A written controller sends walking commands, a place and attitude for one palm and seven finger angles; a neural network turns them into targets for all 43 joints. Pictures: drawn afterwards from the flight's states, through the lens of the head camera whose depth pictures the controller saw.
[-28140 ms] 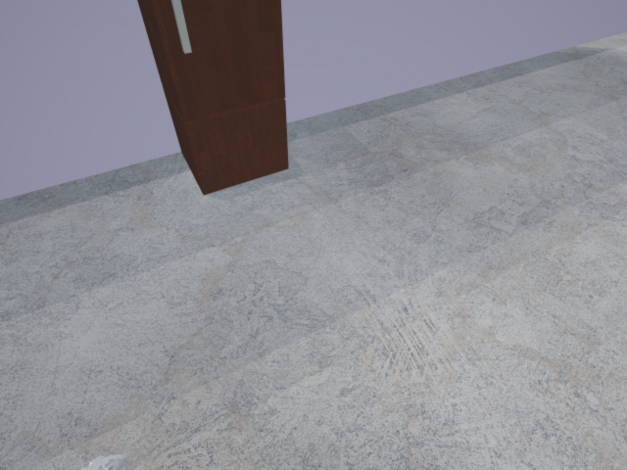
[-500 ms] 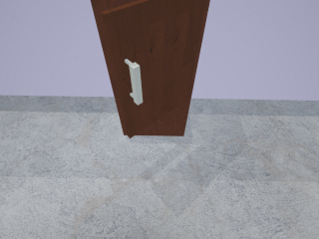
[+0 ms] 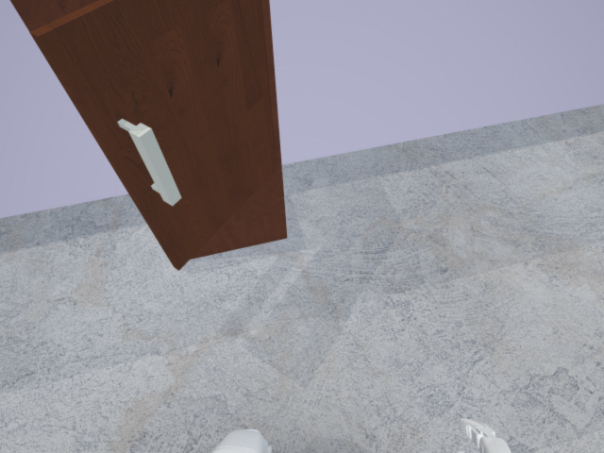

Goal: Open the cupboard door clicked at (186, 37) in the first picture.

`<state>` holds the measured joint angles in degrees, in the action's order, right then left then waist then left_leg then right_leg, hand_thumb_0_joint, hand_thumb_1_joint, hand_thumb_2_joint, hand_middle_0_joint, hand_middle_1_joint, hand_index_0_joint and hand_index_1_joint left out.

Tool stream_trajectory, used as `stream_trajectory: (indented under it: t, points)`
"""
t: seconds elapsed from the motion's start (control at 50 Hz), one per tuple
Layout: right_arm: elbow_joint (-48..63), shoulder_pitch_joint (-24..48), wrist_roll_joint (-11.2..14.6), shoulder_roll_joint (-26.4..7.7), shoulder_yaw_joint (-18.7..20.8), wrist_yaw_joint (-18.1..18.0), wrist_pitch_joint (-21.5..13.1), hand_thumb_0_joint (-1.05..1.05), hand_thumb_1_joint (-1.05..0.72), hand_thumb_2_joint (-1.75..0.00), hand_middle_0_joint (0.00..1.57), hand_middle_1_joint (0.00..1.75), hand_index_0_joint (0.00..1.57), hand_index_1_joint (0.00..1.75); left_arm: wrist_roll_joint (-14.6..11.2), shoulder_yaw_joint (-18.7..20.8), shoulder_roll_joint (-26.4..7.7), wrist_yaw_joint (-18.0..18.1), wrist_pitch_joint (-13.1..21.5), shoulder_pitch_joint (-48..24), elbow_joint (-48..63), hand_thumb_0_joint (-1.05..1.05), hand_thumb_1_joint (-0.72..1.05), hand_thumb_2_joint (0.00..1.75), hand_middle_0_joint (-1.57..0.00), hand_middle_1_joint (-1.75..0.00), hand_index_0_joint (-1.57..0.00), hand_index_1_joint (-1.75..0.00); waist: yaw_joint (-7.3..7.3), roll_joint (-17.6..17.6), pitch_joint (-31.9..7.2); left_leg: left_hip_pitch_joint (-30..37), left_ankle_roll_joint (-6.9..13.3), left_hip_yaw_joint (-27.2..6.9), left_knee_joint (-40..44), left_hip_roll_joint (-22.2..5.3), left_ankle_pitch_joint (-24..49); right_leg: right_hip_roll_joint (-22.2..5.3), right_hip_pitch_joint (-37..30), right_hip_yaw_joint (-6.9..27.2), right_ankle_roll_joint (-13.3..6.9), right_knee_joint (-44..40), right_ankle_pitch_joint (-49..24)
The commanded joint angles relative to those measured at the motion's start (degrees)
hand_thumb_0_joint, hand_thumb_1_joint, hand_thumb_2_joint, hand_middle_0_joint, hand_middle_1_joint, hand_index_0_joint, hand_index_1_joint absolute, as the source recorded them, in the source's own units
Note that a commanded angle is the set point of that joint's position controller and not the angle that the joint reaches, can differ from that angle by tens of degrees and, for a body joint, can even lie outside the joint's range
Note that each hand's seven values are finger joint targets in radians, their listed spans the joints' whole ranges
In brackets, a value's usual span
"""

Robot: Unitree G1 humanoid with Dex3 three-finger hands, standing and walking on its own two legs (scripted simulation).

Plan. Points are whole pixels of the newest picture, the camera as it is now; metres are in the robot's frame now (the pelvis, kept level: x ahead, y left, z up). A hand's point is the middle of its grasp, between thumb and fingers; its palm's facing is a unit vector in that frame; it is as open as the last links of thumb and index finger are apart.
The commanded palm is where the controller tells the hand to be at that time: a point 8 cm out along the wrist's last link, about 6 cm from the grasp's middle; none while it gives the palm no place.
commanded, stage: walk to a spot facing it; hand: left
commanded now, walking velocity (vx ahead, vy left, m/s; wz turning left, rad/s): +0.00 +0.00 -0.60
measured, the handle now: (149, 163) +0.54 +0.33 +0.01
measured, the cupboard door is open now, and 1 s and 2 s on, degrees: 42 42 42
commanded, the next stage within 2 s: none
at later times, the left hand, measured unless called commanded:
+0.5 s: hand (194, 421) +0.17 +0.19 -0.18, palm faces -0.29 -0.91 -0.28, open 7.4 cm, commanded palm none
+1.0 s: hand (263, 388) +0.22 +0.09 -0.17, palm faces -0.57 -0.78 -0.25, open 7.4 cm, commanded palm none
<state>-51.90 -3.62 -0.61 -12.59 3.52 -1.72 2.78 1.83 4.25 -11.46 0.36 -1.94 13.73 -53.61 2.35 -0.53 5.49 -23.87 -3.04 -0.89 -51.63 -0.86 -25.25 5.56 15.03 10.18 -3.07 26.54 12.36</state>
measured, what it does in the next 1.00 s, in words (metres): steps on the spot, turning right: left foot, then right foot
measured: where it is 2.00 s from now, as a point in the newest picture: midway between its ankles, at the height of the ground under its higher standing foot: (415, 441)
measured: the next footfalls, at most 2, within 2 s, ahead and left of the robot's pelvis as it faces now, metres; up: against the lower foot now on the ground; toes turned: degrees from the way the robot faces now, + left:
left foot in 0.12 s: +0.04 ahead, +0.15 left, +0.00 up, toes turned -6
right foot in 0.42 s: +0.01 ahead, -0.13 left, +0.00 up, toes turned -16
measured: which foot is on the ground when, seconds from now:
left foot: up 0.00-0.10, down 0.12-0.40, up 0.42-0.60, down 0.62-0.92, up 0.94-1.00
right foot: down 0.00-0.10, up 0.12-0.40, down 0.42-0.62, up 0.64-0.90, down 0.92-1.00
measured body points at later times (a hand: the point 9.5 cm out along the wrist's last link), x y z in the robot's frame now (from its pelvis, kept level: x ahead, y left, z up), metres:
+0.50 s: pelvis +0.00 +0.01 -0.02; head +0.06 -0.01 +0.42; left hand +0.18 +0.24 -0.15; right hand -0.03 -0.27 -0.16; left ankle -0.01 +0.15 -0.70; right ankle -0.03 -0.12 -0.74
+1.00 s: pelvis +0.01 -0.01 -0.02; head +0.04 -0.04 +0.43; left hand +0.25 +0.13 -0.15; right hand -0.12 -0.24 -0.17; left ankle +0.05 +0.13 -0.70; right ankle -0.06 -0.10 -0.74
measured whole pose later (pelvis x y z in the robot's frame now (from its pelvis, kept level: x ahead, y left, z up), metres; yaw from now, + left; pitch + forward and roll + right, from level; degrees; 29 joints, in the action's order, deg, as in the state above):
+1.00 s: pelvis +0.01 -0.01 -0.02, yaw -36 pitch +1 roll -1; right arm -53.1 -14.3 -1.3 -14.0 2.6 -0.7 3.1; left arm 1.4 3.6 -13.0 -1.2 -1.6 7.5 -50.3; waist -0.7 2.0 5.5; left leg -22.5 -3.4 4.9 -54.8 -7.3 -30.6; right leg 0.8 17.1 -1.5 -1.4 34.5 18.7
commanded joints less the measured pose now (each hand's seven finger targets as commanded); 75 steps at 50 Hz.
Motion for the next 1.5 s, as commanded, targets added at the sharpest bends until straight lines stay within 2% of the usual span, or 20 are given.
stream_trajectory:
  t: [0.0, 0.04, 0.08, 0.1, 0.2, 0.34, 0.38, 0.4, 0.56, 0.6, 0.64, 0.72, 0.86, 0.9, 0.92, 1.16, 1.2, 1.24, 1.34, 1.48]
  points:
    - [4.68, -2.06, 0.77, -4.16, 0.72, -0.75, -1.81, 0.00, -0.90, -0.90, 0.20, 0.30, 0.20, 0.30, -0.18, 3.42, -12.39, 0.94, 0.39, 1.40, 4.24, 0.00, 0.90, 0.90, -0.20, -0.30, -0.20, -0.30, -1.24, -7.55, -8.75, 1.70, 0.75, -0.93, 11.16, 0.92, 1.44, -14.44, -7.87, 17.36, -7.37, -2.70, -26.56]
    - [3.22, -6.91, 0.87, -4.68, 0.78, -1.06, -2.36, 0.00, -0.90, -0.90, 0.20, 0.30, 0.20, 0.30, -0.57, 3.05, -11.53, 0.81, 0.16, -1.39, 4.85, 0.00, 0.90, 0.90, -0.20, -0.30, -0.20, -0.30, -3.83, -6.22, -9.77, 13.90, 1.08, -1.16, 25.01, 0.43, 10.20, -11.18, 0.01, 15.47, -3.28, 0.79, -20.94]
    - [3.66, -9.64, -0.75, -13.55, 2.18, -1.54, -3.27, 0.00, -0.90, -0.90, 0.20, 0.30, 0.20, 0.30, -1.56, 1.82, -6.56, -0.42, 0.11, -0.81, 7.16, 0.00, 0.90, 0.90, -0.20, -0.30, -0.20, -0.30, -4.05, 18.04, -10.09, 26.91, 10.31, -23.17, 35.93, -21.99, 18.04, 0.35, 19.42, -0.06, 3.38, 16.73, 15.80]
    - [4.37, -10.31, -1.19, -14.60, 2.06, -1.88, -2.86, 0.00, -0.90, -0.90, 0.20, 0.30, 0.20, 0.30, -0.85, 2.04, -8.34, -0.95, 0.49, -3.15, 8.65, 0.00, 0.90, 0.90, -0.20, -0.30, -0.20, -0.30, -4.49, 14.65, -7.65, 20.04, 15.81, -25.49, 35.62, -28.45, 23.62, -2.39, 19.57, -6.19, 5.24, 28.99, 23.78]
    - [4.94, -7.91, -1.74, -10.25, 0.76, -1.53, -3.26, 0.00, -0.90, -0.90, 0.20, 0.30, 0.20, 0.30, -0.94, 1.48, -6.43, -2.40, -0.39, -5.59, 7.63, 0.00, 0.90, 0.90, -0.20, -0.30, -0.20, -0.30, -2.27, 12.19, -7.30, 17.22, 11.03, -3.86, 28.26, -16.13, 45.11, -6.35, 16.34, -10.04, 6.35, 34.56, 16.41]
    - [4.31, -8.98, -1.03, -12.55, 1.85, -0.45, -2.39, 0.00, -0.90, -0.90, 0.20, 0.30, 0.20, 0.30, -0.91, 1.44, -8.01, -2.75, 0.10, -1.37, 6.28, 0.00, 0.90, 0.90, -0.20, -0.30, -0.20, -0.30, -0.50, 9.36, -7.63, 9.49, 5.31, 2.89, 18.92, -14.25, 30.90, -4.55, -5.69, -15.30, 3.40, 3.28, 0.16]
    - [7.58, -7.10, 0.08, -5.64, 0.47, 0.12, -2.31, 0.00, -0.90, -0.90, 0.20, 0.30, 0.20, 0.30, -0.19, 3.45, -18.38, -1.10, 0.94, 4.56, 4.66, 0.00, 0.90, 0.90, -0.20, -0.30, -0.20, -0.30, 2.33, -18.41, -9.51, -10.31, -0.91, 10.32, -3.73, -2.30, -9.98, -26.68, -18.73, 14.61, -7.04, -5.85, -29.16]
    - [7.72, -6.56, 0.27, -7.83, 0.31, -0.28, -1.79, 0.00, -0.90, -0.90, 0.20, 0.30, 0.20, 0.30, -0.78, 3.41, -20.01, -0.57, 0.75, 6.35, 4.45, 0.00, 0.90, 0.90, -0.20, -0.30, -0.20, -0.30, 4.06, -15.29, -10.00, -9.51, -0.03, 2.78, -11.12, -3.58, -13.44, -29.06, -13.92, 16.35, -12.00, -6.32, -25.32]
    - [2.10, -15.99, 0.13, -5.26, 0.09, -0.18, -2.17, 0.00, -0.90, -0.90, 0.20, 0.30, 0.20, 0.30, -0.60, 2.29, -13.84, 0.00, -0.49, -7.75, 7.42, 0.00, 0.90, 0.90, -0.20, -0.30, -0.20, -0.30, -5.77, -6.29, -7.99, 13.45, -0.20, 4.80, 20.33, -0.55, 9.66, -13.95, 6.30, 6.17, -3.15, 1.44, -10.28]
    - [2.72, -18.09, -1.55, -15.13, 1.70, -0.63, -3.26, 0.00, -0.90, -0.90, 0.20, 0.30, 0.20, 0.30, -1.59, 0.77, -7.47, -1.03, -1.30, -6.80, 9.77, 0.00, 0.90, 0.90, -0.20, -0.30, -0.20, -0.30, -5.88, 20.41, -6.52, 18.45, 8.32, -21.13, 38.09, -22.33, 5.77, -1.68, 20.51, -6.25, 3.91, 20.96, 18.04]
    - [4.08, -16.07, -1.96, -16.01, 1.55, -0.80, -3.98, 0.00, -0.90, -0.90, 0.20, 0.30, 0.20, 0.30, -0.48, 1.30, -9.35, -1.69, -0.83, -9.20, 10.39, 0.00, 0.90, 0.90, -0.20, -0.30, -0.20, -0.30, -4.90, 12.01, -6.18, 12.02, 14.73, -24.58, 37.86, -27.56, 12.79, -5.16, 19.20, -6.91, 4.45, 38.06, 21.61]
    - [3.93, -12.75, -1.79, -11.54, 0.60, -0.98, -3.77, 0.00, -0.90, -0.90, 0.20, 0.30, 0.20, 0.30, -0.90, 0.63, -5.81, -2.85, -0.93, -8.84, 8.36, 0.00, 0.90, 0.90, -0.20, -0.30, -0.20, -0.30, -3.04, 12.31, -6.41, 16.05, 9.63, -0.86, 30.44, -17.28, 37.12, -7.32, 15.43, -12.32, 5.99, 32.26, 15.36]
    - [2.94, -13.92, -0.84, -12.10, 1.80, -0.01, -2.72, 0.00, -0.90, -0.90, 0.20, 0.30, 0.20, 0.30, -0.86, 0.93, -7.60, -2.22, 0.17, -3.65, 6.99, 0.00, 0.90, 0.90, -0.20, -0.30, -0.20, -0.30, -1.81, 9.57, -8.67, 12.76, 4.41, 7.21, 19.22, -16.90, 31.79, -5.54, -5.41, -15.59, 2.70, 0.04, -1.09]
    - [7.22, -8.84, 0.06, -5.43, 0.26, 0.53, -2.17, 0.00, -0.90, -0.90, 0.20, 0.30, 0.20, 0.30, -0.34, 3.18, -17.72, -0.93, 0.80, 3.88, 4.49, 0.00, 0.90, 0.90, -0.20, -0.30, -0.20, -0.30, 2.70, -18.20, -8.12, -11.40, -1.29, 12.36, -2.82, -4.10, -14.01, -27.67, -17.94, 14.33, -7.86, -9.94, -13.63]
    - [8.25, -6.83, -0.07, -6.89, -0.03, 0.51, -1.64, 0.00, -0.90, -0.90, 0.20, 0.30, 0.20, 0.30, -0.99, 3.32, -19.18, -0.62, 0.56, 5.46, 4.55, 0.00, 0.90, 0.90, -0.20, -0.30, -0.20, -0.30, 4.44, -15.01, -6.78, -12.71, -0.40, 4.64, -9.19, -4.73, -14.03, -28.73, -12.28, 17.59, -11.48, -11.46, -1.14]
    - [4.52, -10.37, -0.39, -5.09, 0.94, 1.74, -4.49, 0.00, -0.90, -0.90, 0.20, 0.30, 0.20, 0.30, -0.47, 2.85, -12.63, -1.28, 2.65, -2.67, 4.60, 0.00, 0.90, 0.90, -0.20, -0.30, -0.20, -0.30, -4.44, -7.34, -3.78, 13.75, -0.10, 5.56, 20.75, 0.28, 7.75, -13.26, 7.10, 8.90, -5.76, -7.67, 16.69]
    - [0.99, -22.10, -1.60, -13.20, 2.54, 0.20, -5.60, 0.00, -0.90, -0.90, 0.20, 0.30, 0.20, 0.30, -1.09, 1.35, -5.87, -2.15, 2.47, -4.06, 6.70, 0.00, 0.90, 0.90, -0.20, -0.30, -0.20, -0.30, -9.79, 15.50, -7.18, 33.03, 5.05, -14.72, 34.74, -16.29, -8.70, -2.34, 25.72, -1.83, -0.01, 15.67, 20.22]
    - [1.43, -25.43, -1.99, -15.75, 2.46, -0.09, -5.95, 0.00, -0.90, -0.90, 0.20, 0.30, 0.20, 0.30, -0.39, 1.45, -7.35, -2.97, 3.44, -9.54, 9.54, 0.00, 0.90, 0.90, -0.20, -0.30, -0.20, -0.30, -10.19, 11.52, -4.54, 27.20, 14.42, -32.00, 42.17, -31.30, -13.88, -7.27, 32.40, -6.24, 1.75, 38.27, 19.56]
    - [0.71, -19.65, -1.26, -7.05, -0.34, -0.27, -7.42, 0.00, -0.90, -0.90, 0.20, 0.30, 0.20, 0.30, -0.02, 0.62, -2.88, -4.74, 2.16, -7.99, 5.64, 0.00, 0.90, 0.90, -0.20, -0.30, -0.20, -0.30, -4.26, 10.24, -2.53, 23.88, 7.25, 0.18, 37.55, -17.43, 25.54, -10.59, 29.36, -11.39, 3.84, 40.91, 2.77]
    - [-3.55, -25.50, -1.62, -6.19, -1.14, -0.11, -7.14, 0.00, -0.90, -0.90, 0.20, 0.30, 0.20, 0.30, -0.21, -0.65, -1.62, -4.91, 1.36, -17.24, 6.94, 0.00, 0.90, 0.90, -0.20, -0.30, -0.20, -0.30, -5.92, 9.53, 0.07, 23.46, 7.40, 9.82, 38.24, -17.43, 32.61, -9.68, 23.73, -16.62, 2.60, 21.90, -2.74]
